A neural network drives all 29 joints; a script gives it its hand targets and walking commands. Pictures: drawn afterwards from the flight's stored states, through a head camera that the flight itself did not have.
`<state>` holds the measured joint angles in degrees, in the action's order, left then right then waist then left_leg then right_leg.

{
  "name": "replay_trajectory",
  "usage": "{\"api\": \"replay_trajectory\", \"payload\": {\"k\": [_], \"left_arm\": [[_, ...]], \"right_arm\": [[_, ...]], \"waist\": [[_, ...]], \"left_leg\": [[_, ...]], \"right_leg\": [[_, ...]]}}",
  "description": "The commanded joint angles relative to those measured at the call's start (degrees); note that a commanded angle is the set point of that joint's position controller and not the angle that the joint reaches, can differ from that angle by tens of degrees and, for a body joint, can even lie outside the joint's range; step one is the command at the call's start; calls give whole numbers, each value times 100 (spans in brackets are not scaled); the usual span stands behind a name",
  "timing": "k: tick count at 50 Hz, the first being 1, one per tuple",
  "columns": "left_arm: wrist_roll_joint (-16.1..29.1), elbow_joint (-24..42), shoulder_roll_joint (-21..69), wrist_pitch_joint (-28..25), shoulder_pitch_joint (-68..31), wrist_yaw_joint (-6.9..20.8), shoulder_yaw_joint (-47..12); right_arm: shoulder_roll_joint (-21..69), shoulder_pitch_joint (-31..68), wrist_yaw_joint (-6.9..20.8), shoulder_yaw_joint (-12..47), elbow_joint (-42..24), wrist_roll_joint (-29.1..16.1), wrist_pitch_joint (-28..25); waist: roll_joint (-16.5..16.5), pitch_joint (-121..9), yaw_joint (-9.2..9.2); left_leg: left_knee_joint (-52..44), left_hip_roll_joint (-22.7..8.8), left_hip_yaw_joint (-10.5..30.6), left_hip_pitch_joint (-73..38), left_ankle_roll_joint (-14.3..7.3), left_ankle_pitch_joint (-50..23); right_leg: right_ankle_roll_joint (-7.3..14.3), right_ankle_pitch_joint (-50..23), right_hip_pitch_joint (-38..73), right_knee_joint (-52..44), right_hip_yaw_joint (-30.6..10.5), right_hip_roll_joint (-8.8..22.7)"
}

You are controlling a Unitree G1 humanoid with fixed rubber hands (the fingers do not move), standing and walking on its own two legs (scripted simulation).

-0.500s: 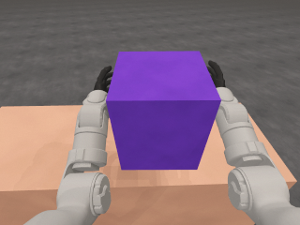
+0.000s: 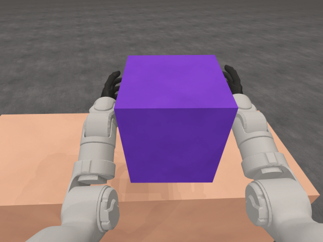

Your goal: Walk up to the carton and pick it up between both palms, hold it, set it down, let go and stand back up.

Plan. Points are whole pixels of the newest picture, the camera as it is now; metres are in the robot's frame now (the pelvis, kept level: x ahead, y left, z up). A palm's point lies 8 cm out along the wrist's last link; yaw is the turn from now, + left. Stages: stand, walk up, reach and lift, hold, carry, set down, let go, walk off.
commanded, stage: hold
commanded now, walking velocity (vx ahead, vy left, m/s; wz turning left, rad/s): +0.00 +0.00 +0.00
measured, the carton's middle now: (171, 120) +0.35 +0.00 +0.16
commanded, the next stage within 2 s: set down in 0.78 s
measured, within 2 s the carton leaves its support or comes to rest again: neither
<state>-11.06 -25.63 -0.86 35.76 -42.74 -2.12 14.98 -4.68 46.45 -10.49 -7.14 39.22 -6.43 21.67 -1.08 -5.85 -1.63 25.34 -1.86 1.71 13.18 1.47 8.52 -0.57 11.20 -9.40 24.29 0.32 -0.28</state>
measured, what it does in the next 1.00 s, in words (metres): stands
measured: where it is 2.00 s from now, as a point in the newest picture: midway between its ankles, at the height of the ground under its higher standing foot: outside the picture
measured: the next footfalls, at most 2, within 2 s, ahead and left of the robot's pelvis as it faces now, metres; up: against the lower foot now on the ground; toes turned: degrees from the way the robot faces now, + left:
none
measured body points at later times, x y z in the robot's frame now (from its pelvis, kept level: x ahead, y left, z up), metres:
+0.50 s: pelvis +0.00 +0.00 +0.00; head -0.06 +0.02 +0.45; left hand +0.39 +0.15 +0.21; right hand +0.40 -0.15 +0.22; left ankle +0.06 +0.13 -0.74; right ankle +0.03 -0.13 -0.74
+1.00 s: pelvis +0.00 +0.00 +0.00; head -0.06 +0.02 +0.45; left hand +0.39 +0.16 +0.22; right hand +0.40 -0.14 +0.24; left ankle +0.06 +0.13 -0.74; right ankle +0.03 -0.13 -0.74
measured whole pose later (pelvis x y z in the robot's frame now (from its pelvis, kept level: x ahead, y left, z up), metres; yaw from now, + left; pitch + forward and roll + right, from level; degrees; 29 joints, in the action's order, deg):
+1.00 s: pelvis +0.00 +0.00 +0.00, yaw +0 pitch -4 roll -1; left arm -11.2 -25.4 -1.3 31.8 -42.7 -2.1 15.8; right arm -4.8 50.0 -10.1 -7.1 42.0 -6.5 18.1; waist -1.1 -5.7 -1.6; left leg 25.3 -1.9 1.7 13.2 1.5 8.5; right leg -0.6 11.2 -9.4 24.3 0.3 -0.3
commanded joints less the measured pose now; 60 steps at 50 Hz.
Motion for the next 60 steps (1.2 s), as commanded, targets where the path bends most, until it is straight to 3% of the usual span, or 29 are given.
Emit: {"api": "replay_trajectory", "payload": {"k": [1, 4, 6, 7, 9, 10, 11, 14, 16, 17, 20, 22, 25, 26, 28, 32, 34, 36, 39, 40, 42, 43, 47, 53, 54, 56, 57, 58, 60], "left_arm": [[426, 1199, 3884, -355, -3855, 965, -2230], [366, 905, 3872, -337, -3862, 975, -2093], [358, 1149, 3865, -339, -3816, 993, -2116], [283, 887, 3742, -298, -3745, 1017, -1902], [349, 895, 3878, -299, -3642, 1019, -2101], [396, 1207, 3815, -349, -3814, 1005, -2126], [372, 857, 3828, -300, -3727, 1000, -2106], [486, 1295, 4007, -357, -3840, 932, -2318], [474, 1187, 3901, -322, -3883, 947, -2260], [345, 1161, 3795, -350, -3835, 937, -2087], [426, 1148, 3810, -335, -3712, 954, -2145], [345, 868, 3837, -286, -3669, 997, -2046], [348, 1098, 3838, -358, -3815, 947, -2149], [375, 862, 3845, -304, -3680, 957, -2142], [500, 1206, 3899, -367, -3918, 965, -2225], [310, 802, 3800, -305, -3807, 984, -2025], [416, 889, 3869, -326, -3665, 971, -2077], [427, 1229, 3891, -355, -3924, 967, -2223], [459, 1048, 3934, -346, -3959, 950, -2214], [730, 1340, 3874, -346, -4333, 929, -2483], [685, 1230, 3941, -360, -4269, 905, -2462], [663, 1136, 3871, -424, -4226, 923, -2359], [473, 958, 3624, -711, -4343, 1021, -2038], [-302, -13, 3089, -1096, -3891, 1260, -1122], [-362, -10, 3054, -1104, -3768, 1320, -1148], [-498, -55, 2941, -1164, -3641, 1412, -1076], [-383, -31, 3057, -1210, -3738, 1388, -1238], [-362, 25, 3025, -1264, -3597, 1337, -1238], [-238, 229, 3250, -1366, -3499, 1281, -1590]], "right_arm": [[3849, 4081, 524, 2005, -1211, -840, -266], [3797, 4101, 541, 1975, -1116, -755, -247], [3769, 4054, 551, 1996, -1144, -836, -282], [3775, 4155, 542, 1955, -1083, -826, -245], [3796, 4078, 515, 1983, -1165, -814, -252], [3893, 4109, 519, 2102, -1348, -815, -288], [3743, 4158, 511, 2016, -1184, -815, -254], [3802, 4106, 507, 2145, -1351, -975, -290], [3804, 4040, 522, 2106, -1250, -922, -238], [3902, 3960, 526, 2124, -1117, -842, -209], [3851, 4184, 531, 2066, -1397, -821, -280], [3773, 4101, 505, 1996, -1124, -800, -224], [3789, 4300, 543, 2093, -1413, -871, -301], [3712, 4178, 529, 1965, -1242, -773, -247], [3800, 4121, 545, 2023, -1301, -812, -273], [3825, 4115, 559, 1924, -966, -761, -216], [3781, 4142, 544, 2009, -1238, -824, -251], [3803, 4096, 537, 1967, -1208, -863, -274], [3792, 4205, 549, 1971, -1224, -816, -269], [3990, 4740, 571, 2058, -1239, -1074, -340], [3977, 4810, 543, 2102, -1402, -1179, -351], [4039, 4973, 523, 2179, -1619, -1121, -476], [4025, 4562, 623, 1692, -806, -708, -669], [3608, 3990, 818, 626, -65, 318, -1267], [3414, 3809, 823, 483, 126, 408, -1342], [3219, 3600, 859, 342, 182, 648, -1444], [3263, 3850, 865, 419, -69, 660, -1584], [3312, 3971, 862, 592, -331, 632, -1736], [3340, 3962, 826, 854, -537, 493, -1960]], "waist": [[346, -1799, -414], [216, -1567, -386], [389, -1567, -364], [212, -1354, -296], [232, -1514, -399], [107, -1877, -342], [261, -1413, -406], [495, -1828, -377], [300, -1805, -421], [185, -1550, -316], [165, -1795, -317], [213, -1338, -401], [302, -1788, -266], [307, -1490, -368], [216, -1949, -466], [221, -1335, -306], [141, -1620, -357], [368, -1749, -432], [255, -1722, -410], [177, -2022, -323], [271, -1956, -324], [41, -2176, -199], [168, -1831, -289], [-33, -1205, -65], [-2, -991, -155], [-27, -824, -98], [129, -1050, -129], [221, -1073, 24], [333, -1431, -94]], "left_leg": [[-901, 427, -217, -1435, -13, -311], [-1010, 435, -235, -1235, -58, 166], [-939, 422, -215, -1341, -39, -218], [-998, 445, -281, -1268, -93, 20], [-965, 444, -270, -1315, -47, -194], [-948, 442, -251, -1378, -75, -234], [-991, 437, -256, -1304, -62, -83], [-885, 419, -223, -1463, 31, -432], [-927, 422, -185, -1430, -19, -183], [-961, 452, -233, -1266, -72, -126], [-932, 420, -216, -1331, -71, -242], [-997, 436, -248, -1322, -85, -87], [-970, 435, -231, -1381, -54, -155], [-982, 441, -236, -1264, -38, -57], [-905, 409, -184, -1434, -38, -273], [-1070, 411, -248, -1168, -66, 319], [-959, 420, -222, -1297, -69, -123], [-936, 403, -212, -1388, -1, -252], [-994, 417, -195, -1248, -31, 50], [-833, 393, -234, -1394, -28, -273], [-759, 435, -247, -1496, 0, -539], [-744, 448, -264, -1661, -70, -573], [-863, 407, -274, -1718, 14, -129], [-1082, 459, -516, -1527, -135, 694], [-1148, 427, -506, -1424, -94, 733], [-1267, 389, -543, -1334, -142, 973], [-1232, 411, -549, -1330, -95, 925], [-1188, 407, -603, -1363, -51, 534], [-975, 383, -559, -1624, 61, -193]], "right_leg": [[-93, -459, 698, -1026, 106, -301], [-66, -97, 674, -1098, 97, -298], [-105, -364, 661, -1040, 92, -305], [-115, -83, 602, -1123, 78, -287], [-116, -322, 669, -1108, 62, -310], [-125, -465, 829, -1040, 81, -302], [-125, -263, 615, -1099, 85, -305], [-108, -511, 712, -1002, 112, -350], [-111, -332, 665, -1043, 96, -328], [-151, -269, 738, -1052, 95, -297], [-113, -425, 722, -1023, 98, -297], [-122, -205, 507, -1126, 77, -290], [-90, -256, 677, -1072, 96, -309], [-110, -211, 603, -1068, 119, -324], [-78, -532, 730, -1011, 116, -319], [-70, 147, 510, -1109, 102, -315], [-102, -311, 673, -1057, 98, -338], [-94, -408, 646, -1014, 97, -339], [-95, -185, 637, -1050, 104, -323], [-180, -550, 759, -898, 100, -299], [-192, -626, 711, -989, 98, -303], [-223, -563, 720, -1005, 119, -322], [-190, -120, 536, -1114, 185, -247], [-162, 935, 610, -1226, 323, -183], [-154, 886, 587, -1191, 388, -190], [-152, 1093, 640, -1190, 418, -181], [-145, 977, 759, -1171, 407, -183], [-169, 685, 736, -1159, 416, -167], [-141, 103, 947, -1105, 501, -248]]}}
